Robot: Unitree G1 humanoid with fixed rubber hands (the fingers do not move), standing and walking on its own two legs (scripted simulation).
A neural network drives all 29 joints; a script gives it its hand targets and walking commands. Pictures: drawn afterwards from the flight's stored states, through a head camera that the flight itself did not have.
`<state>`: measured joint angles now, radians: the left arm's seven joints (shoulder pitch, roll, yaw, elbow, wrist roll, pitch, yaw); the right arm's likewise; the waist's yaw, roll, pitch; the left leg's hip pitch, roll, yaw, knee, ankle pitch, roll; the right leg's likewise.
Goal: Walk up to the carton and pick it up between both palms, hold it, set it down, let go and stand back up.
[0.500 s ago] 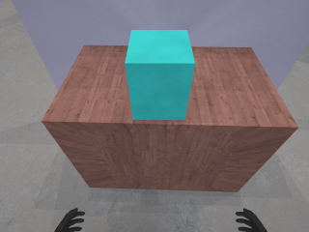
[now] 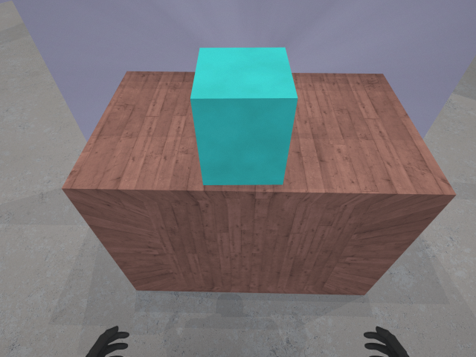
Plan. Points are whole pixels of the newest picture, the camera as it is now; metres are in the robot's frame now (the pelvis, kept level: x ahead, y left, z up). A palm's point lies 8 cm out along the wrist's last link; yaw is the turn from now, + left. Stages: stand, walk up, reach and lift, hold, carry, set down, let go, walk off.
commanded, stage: stand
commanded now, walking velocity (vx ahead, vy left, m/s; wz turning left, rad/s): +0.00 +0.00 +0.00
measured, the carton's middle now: (242, 118) +0.63 +0.01 +0.05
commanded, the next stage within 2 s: walk up in 0.28 s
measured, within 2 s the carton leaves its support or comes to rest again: neither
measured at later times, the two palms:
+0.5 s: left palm out of the picture +0.12 +0.26 -0.09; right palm out of the picture +0.11 -0.26 -0.09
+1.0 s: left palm out of the picture +0.12 +0.19 -0.08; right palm (443, 336) +0.19 -0.36 -0.11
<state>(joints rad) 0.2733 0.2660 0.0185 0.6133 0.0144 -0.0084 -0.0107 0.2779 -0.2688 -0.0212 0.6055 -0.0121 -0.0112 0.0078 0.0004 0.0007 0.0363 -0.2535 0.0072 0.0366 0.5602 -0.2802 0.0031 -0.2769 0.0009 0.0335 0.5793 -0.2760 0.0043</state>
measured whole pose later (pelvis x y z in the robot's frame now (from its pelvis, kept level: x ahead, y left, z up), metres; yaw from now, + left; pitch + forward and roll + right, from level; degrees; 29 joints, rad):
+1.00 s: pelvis +0.10 -0.08 +0.00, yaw +0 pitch -4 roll +0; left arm 0.46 0.27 0.04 0.65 0.06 -0.05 0.01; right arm 0.37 -0.33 -0.06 0.63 -0.05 0.01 0.04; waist 0.04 0.07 0.08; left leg -0.53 0.04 0.02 1.11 -0.34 -0.02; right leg -0.22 -0.04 -0.09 0.59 -0.30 -0.03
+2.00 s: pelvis +0.17 -0.05 +0.00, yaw +0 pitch -1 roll +0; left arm 0.30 0.29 0.01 0.57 0.00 0.00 -0.01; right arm 0.25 -0.30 -0.01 0.66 0.00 0.01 0.02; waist -0.01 -0.01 0.05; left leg -0.34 0.02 0.03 0.56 -0.20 0.01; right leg -0.21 -0.03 -0.03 0.57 -0.34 0.02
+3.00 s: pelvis +0.19 -0.04 +0.00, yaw +2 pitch -1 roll +0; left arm 0.35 0.31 0.03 0.57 0.02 -0.01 0.01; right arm 0.23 -0.30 -0.02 0.65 -0.01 0.03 0.05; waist -0.01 0.01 0.05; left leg -0.33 -0.02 0.03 0.59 -0.24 0.04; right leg -0.18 -0.07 -0.04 0.58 -0.38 0.04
